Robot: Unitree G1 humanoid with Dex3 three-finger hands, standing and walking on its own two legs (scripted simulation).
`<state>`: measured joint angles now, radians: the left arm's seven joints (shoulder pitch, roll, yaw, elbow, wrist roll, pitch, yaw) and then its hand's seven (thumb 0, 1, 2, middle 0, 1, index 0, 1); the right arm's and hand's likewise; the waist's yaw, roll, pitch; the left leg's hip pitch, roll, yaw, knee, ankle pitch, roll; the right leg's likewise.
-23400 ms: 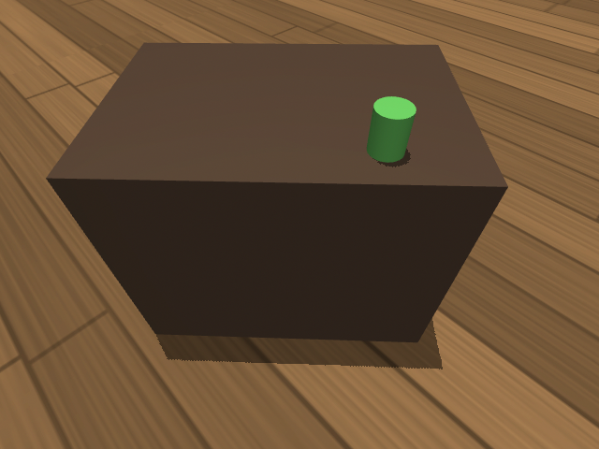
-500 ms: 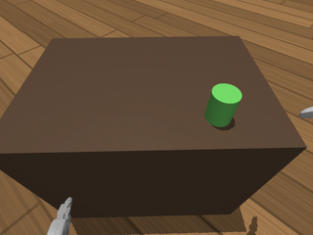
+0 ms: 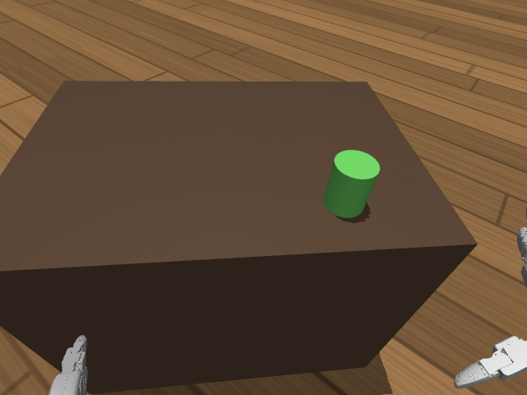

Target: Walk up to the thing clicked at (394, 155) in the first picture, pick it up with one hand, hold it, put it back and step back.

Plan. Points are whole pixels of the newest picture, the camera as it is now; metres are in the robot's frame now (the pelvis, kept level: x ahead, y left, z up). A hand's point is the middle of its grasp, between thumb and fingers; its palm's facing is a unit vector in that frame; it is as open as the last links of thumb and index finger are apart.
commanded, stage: sink last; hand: right
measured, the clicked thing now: (349, 184) +0.48 -0.19 +0.04
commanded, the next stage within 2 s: home in 0.34 s
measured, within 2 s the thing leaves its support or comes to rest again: neither
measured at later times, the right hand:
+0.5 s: hand (514, 308) +0.16 -0.24 +0.17, palm faces +0.42 +0.81 -0.41, open 17.5 cm
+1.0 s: hand (386, 385) +0.15 -0.18 -0.05, palm faces +0.11 +0.97 -0.20, open 17.6 cm
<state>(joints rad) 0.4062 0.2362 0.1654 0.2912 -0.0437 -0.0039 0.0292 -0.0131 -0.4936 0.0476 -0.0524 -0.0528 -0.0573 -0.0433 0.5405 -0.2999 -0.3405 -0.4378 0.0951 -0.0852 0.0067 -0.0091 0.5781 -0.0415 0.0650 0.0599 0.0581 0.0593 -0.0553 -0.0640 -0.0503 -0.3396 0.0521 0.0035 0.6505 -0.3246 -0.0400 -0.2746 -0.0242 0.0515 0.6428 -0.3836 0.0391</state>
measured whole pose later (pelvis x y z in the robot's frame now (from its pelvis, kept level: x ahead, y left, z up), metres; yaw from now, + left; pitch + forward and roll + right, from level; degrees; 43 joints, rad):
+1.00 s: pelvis -0.01 +0.00 -0.01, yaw +0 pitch +3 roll +0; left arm 0.29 0.18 0.01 0.44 -0.01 -0.12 0.06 0.00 0.76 0.83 -0.18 -0.28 -0.18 -0.27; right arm 0.45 -0.18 -0.05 0.18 0.02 -0.15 -0.02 -0.01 0.57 -0.04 0.06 0.05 0.05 0.05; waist -0.01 0.01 -0.02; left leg -0.46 0.05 0.00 0.73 -0.34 -0.04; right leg -0.39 -0.02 0.05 0.73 -0.40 0.04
